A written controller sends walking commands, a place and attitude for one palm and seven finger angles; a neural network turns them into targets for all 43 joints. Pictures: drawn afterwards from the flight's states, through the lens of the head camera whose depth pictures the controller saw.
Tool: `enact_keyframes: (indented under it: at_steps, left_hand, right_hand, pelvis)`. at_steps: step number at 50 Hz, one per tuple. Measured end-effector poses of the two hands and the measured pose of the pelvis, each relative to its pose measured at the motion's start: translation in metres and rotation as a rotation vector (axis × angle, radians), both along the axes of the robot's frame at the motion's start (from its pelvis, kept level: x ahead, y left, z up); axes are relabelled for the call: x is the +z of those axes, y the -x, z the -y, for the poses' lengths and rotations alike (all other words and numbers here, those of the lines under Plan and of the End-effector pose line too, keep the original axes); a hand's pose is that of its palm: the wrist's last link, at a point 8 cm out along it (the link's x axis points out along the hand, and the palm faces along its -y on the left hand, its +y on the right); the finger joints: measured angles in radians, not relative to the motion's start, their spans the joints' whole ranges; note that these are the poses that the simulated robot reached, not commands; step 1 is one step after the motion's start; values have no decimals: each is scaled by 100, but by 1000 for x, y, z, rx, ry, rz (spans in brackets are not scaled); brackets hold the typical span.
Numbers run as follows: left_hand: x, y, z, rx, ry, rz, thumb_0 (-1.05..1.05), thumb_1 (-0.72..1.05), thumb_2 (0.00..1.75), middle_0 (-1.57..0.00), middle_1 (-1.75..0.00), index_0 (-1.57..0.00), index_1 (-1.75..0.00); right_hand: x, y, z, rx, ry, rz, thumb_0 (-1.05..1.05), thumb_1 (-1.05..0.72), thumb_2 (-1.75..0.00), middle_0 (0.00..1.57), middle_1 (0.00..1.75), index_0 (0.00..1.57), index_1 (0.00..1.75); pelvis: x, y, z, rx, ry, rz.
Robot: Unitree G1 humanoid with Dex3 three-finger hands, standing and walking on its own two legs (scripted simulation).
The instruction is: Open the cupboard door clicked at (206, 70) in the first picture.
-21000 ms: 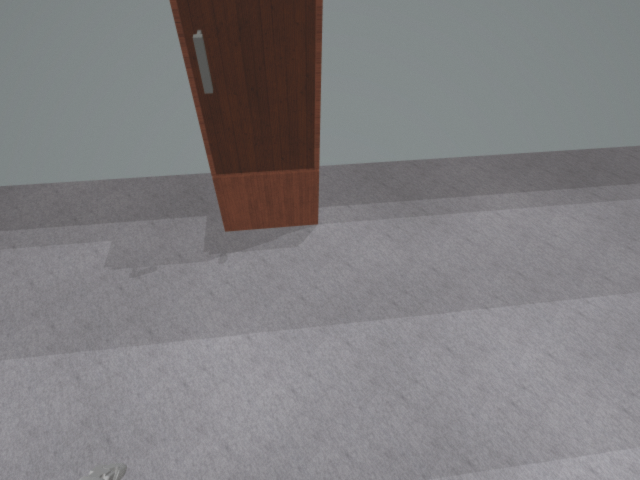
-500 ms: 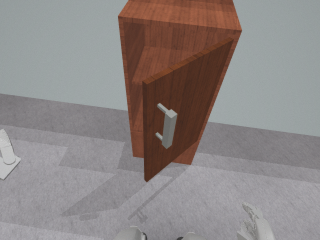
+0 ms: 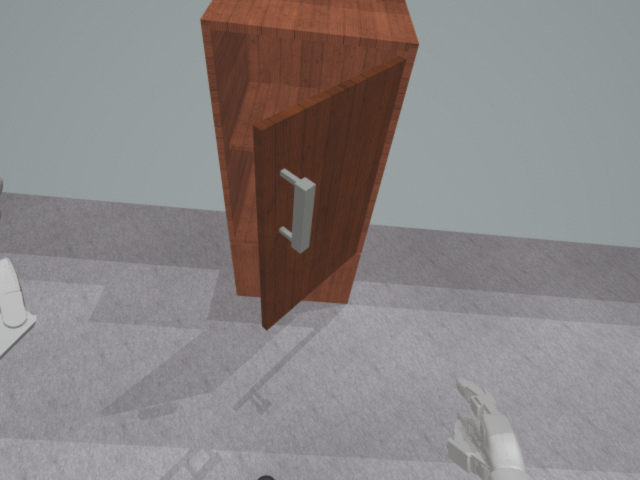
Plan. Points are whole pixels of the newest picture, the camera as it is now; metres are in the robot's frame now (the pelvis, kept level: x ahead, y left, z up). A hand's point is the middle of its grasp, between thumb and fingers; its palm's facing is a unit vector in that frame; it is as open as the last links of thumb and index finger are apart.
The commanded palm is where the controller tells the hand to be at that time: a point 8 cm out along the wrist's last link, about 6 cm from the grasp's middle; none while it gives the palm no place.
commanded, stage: stop stepping back and stand still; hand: left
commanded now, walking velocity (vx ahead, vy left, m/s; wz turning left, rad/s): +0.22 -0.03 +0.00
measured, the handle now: (293, 211) +0.54 +0.06 -0.01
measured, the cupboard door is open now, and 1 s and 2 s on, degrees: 50 50 50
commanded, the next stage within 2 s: let the arm hang, fingers relaxed in 0.52 s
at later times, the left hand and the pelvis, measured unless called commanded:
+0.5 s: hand out of the picture +0.14 +0.27 +0.17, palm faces +0.47 -0.76 -0.45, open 7.4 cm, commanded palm +0.07 +0.31 +0.18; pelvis -0.06 +0.00 +0.00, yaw +2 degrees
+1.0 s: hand out of the picture -0.05 +0.19 -0.17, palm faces +0.14 -0.97 -0.18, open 6.8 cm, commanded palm none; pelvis -0.06 +0.00 +0.00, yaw +5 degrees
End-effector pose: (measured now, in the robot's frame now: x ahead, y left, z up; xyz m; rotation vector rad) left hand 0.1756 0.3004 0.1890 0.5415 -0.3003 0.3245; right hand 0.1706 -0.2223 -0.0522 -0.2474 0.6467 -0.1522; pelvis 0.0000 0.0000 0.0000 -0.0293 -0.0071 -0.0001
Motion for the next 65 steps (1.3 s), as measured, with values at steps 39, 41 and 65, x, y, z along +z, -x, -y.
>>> enact_keyframes:
  at_steps: [39, 41, 65]
  left_hand:
    - [-211, 89, 19, 207, 338, -840, 0, 90, 90, -20, -30, -20, -30]
    - [-267, 118, 42, 196, 443, -1063, 0, 90, 90, -20, -30, -20, -30]
    - [-318, 287, 56, 424, 622, -1672, 0, 92, 90, -20, -30, -20, -30]
  right_hand:
    - [-80, 104, 8, 50, -104, -342, 1, -91, -89, 20, 30, 20, 30]
    - [-80, 115, 10, 31, -85, -377, 1, -91, -89, 20, 30, 20, 30]
    - [-95, 236, -37, -45, -142, -807, 0, -91, -89, 20, 30, 20, 30]
  pelvis:
    - [-8, 65, 1, 86, -53, 12]
    - [-10, 66, 0, 84, -43, 24]
    - [9, 56, -18, 67, -31, 24]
